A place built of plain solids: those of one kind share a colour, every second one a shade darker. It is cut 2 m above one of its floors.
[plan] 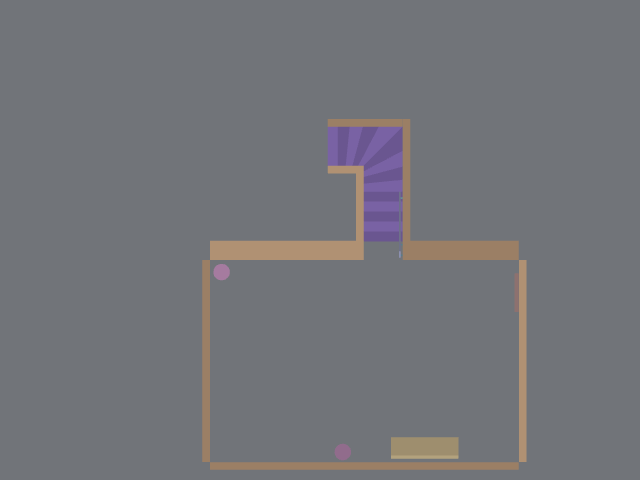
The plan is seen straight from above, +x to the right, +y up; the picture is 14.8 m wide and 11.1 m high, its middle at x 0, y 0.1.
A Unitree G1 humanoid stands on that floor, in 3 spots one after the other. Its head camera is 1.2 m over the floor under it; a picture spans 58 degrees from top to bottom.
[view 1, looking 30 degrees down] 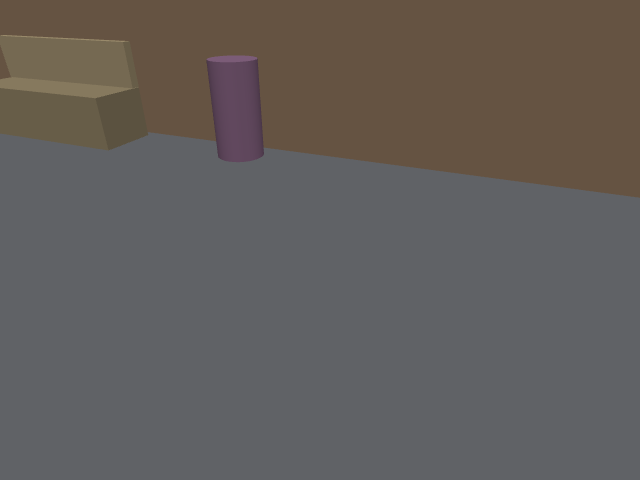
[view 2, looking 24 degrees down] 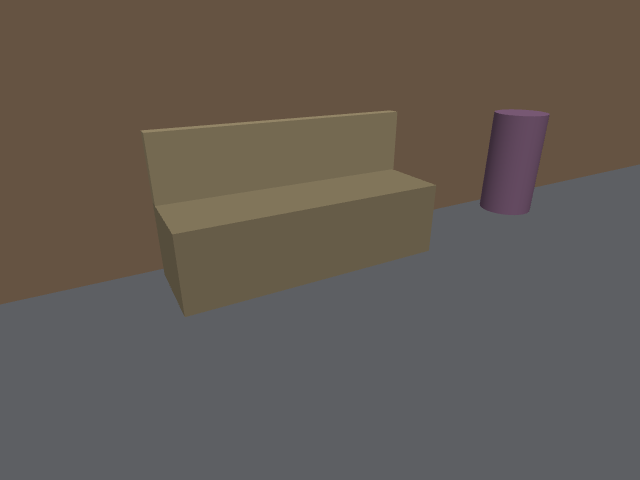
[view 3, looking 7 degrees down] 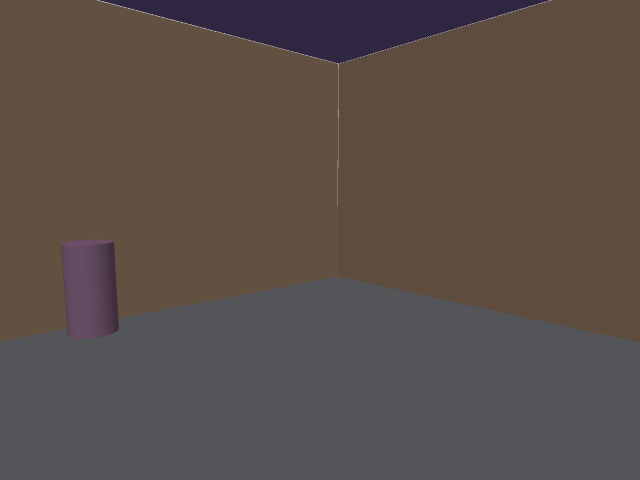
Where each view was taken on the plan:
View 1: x -1.41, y -1.79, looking -68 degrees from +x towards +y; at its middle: ground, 2.40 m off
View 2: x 3.48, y -2.60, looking -119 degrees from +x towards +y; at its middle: seats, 2.34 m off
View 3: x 1.47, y -0.93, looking -132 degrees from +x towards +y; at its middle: wall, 5.57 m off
